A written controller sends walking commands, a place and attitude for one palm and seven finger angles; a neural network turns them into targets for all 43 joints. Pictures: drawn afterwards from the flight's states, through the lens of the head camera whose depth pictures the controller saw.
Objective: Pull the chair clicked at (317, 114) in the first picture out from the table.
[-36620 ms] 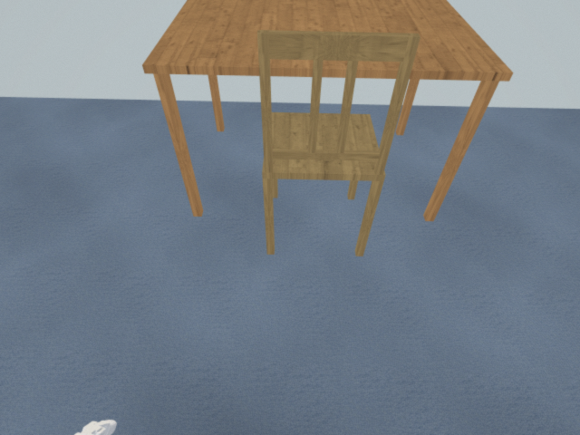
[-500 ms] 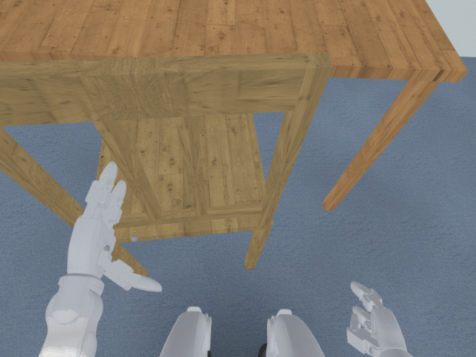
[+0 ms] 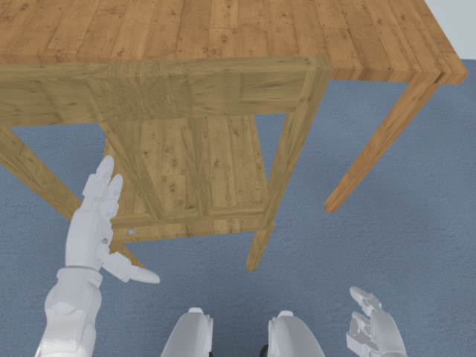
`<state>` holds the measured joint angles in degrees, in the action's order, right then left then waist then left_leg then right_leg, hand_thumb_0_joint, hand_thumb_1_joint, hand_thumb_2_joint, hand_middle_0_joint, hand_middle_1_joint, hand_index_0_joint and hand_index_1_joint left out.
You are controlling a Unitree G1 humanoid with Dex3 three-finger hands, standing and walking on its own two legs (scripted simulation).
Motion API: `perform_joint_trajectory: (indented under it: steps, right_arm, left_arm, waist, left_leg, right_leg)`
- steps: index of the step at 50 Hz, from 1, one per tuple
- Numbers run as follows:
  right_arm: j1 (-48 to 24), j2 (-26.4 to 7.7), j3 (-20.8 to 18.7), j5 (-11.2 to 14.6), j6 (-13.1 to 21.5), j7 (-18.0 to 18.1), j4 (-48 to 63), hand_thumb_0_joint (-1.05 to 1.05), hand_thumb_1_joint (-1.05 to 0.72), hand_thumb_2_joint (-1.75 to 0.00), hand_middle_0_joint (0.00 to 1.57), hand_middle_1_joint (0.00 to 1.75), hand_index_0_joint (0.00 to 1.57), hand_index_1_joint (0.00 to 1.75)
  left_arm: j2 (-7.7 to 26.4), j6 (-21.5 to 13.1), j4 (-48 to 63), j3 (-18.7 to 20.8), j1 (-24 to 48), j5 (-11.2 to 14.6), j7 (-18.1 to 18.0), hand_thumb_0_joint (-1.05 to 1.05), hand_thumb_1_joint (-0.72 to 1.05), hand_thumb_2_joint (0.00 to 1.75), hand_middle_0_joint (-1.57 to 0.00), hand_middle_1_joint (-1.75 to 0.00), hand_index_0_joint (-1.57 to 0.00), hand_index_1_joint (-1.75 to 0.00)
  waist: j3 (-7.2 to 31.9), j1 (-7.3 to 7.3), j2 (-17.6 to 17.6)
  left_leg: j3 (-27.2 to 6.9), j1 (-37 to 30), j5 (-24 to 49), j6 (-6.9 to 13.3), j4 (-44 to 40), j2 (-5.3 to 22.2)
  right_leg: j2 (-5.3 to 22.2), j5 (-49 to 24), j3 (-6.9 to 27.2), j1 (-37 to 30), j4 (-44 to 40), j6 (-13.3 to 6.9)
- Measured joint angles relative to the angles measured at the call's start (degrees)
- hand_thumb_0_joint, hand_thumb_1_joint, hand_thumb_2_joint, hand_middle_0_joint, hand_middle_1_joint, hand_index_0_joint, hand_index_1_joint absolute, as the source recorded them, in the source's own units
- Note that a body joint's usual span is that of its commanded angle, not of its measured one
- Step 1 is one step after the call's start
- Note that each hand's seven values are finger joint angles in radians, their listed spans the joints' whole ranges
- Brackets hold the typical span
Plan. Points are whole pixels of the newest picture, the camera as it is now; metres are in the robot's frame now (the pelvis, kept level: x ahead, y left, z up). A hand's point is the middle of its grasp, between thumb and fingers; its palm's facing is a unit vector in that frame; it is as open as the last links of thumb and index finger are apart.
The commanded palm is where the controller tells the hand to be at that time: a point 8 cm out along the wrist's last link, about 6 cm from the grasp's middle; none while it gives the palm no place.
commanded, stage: aim the fingers beside a spindle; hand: left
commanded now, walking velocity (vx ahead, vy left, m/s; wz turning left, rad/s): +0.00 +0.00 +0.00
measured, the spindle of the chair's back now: (140, 179) +0.39 +0.18 +0.05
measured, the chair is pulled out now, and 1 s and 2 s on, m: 0.06 0.06 0.06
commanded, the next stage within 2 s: none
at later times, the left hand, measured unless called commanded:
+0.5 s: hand (126, 231) +0.31 +0.19 +0.03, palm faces +0.02 -1.00 -0.04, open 16.9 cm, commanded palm +0.29 +0.24 +0.03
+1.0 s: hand (127, 226) +0.31 +0.19 +0.02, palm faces -0.04 -1.00 -0.01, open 17.0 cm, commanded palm +0.29 +0.24 +0.03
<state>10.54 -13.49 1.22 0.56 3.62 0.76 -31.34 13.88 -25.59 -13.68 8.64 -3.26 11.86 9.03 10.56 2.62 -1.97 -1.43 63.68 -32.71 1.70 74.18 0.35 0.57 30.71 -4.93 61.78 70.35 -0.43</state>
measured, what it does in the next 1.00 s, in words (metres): stands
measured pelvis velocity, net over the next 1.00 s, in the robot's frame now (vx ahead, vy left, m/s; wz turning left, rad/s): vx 0.00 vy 0.00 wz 0.00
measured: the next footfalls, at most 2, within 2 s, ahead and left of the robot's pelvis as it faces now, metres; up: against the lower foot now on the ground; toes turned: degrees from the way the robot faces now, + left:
none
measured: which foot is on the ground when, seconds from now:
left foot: down 0.00-1.00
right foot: down 0.00-1.00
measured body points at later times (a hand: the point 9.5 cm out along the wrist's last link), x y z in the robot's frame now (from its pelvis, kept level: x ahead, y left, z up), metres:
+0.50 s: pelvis +0.00 -0.01 +0.00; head +0.10 +0.01 +0.44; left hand +0.30 +0.24 +0.03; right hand +0.17 -0.25 -0.09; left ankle +0.02 +0.10 -0.62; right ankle +0.03 -0.12 -0.62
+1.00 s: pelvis +0.00 +0.00 +0.00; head +0.11 +0.02 +0.44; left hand +0.31 +0.24 +0.03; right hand +0.16 -0.24 -0.09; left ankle +0.02 +0.10 -0.62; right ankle +0.03 -0.12 -0.62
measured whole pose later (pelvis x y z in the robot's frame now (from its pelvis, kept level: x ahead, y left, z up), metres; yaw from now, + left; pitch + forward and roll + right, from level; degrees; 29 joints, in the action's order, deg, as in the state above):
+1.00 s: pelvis +0.00 +0.00 +0.00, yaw +0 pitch +23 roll -4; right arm 10.9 -14.0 1.2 1.1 5.1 1.5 -33.1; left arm 15.0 -25.2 -17.8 11.1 -0.7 14.7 14.7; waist 10.2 2.9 -2.0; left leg -1.4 63.2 -32.4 1.9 73.1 0.5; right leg 0.3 30.1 -4.8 61.1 68.8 -0.2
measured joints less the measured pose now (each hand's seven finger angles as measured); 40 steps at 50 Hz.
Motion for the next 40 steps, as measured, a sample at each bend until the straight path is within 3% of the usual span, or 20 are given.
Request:
perform_joint_trajectory:
  steps: [7, 23, 33, 40]
  right_arm:
    - [-0.1, -0.3, 0.1, 0.3, -0.1, 0.4, -0.5, 0.02, -0.91, -0.89, 0.2, 0.3, 0.2, 0.3]
    - [0.3, -0.5, -0.2, 0.4, 0.5, 0.4, -1.0, 0.02, -0.91, -0.89, 0.2, 0.3, 0.2, 0.3]
    - [-0.5, -0.6, -0.1, 0.4, 1.3, 0.7, -1.3, 0.02, -0.91, -0.89, 0.2, 0.3, 0.2, 0.3]
    - [-0.4, -0.2, 0.2, 0.4, 0.8, 0.7, -0.9, 0.01, -0.91, -0.89, 0.2, 0.3, 0.2, 0.3]
  left_arm:
    - [0.7, 0.5, -2.7, 1.1, 2.6, 0.7, 1.5, -0.01, -0.5, 0.3, -0.06, -0.08, -0.06, -0.08]
    - [1.0, -0.9, -3.8, 3.1, 1.0, 1.7, 2.7, -0.01, -0.5, 0.3, -0.06, -0.08, -0.06, -0.08]
    - [0.9, -0.5, -3.9, 2.2, 2.6, 1.8, 4.1, -0.01, -0.5, 0.3, -0.06, -0.08, -0.06, -0.08]
    - [2.2, 0.0, -6.2, 5.4, 4.1, 2.2, 4.2, -0.01, -0.5, 0.3, -0.06, -0.08, -0.06, -0.08]
  waist:
    - [-0.3, 0.16, 0.0]
    - [-0.2, 0.16, 0.3]
    - [-0.4, 0.2, 0.1]
    - [-0.6, 0.46, 0.5]
  left_leg:
    - [-0.1, 0.0, 0.3, -0.2, -0.2, 0.2]
    - [-0.1, -0.9, 0.4, -0.6, -0.9, 0.4]
    - [-0.3, -0.5, 0.5, -0.5, -0.8, 0.3]
    - [0.0, 0.0, 0.3, -0.4, -0.5, 0.5]
  right_leg:
    - [-0.2, -0.3, -0.1, 0.1, -0.1, -0.3]
    - [-0.4, -0.3, -0.1, -0.6, -0.6, -0.6]
    - [-0.4, -0.4, -0.2, -0.3, -0.6, -0.5]
    - [-0.6, -0.4, 0.0, 0.3, -0.4, -0.4]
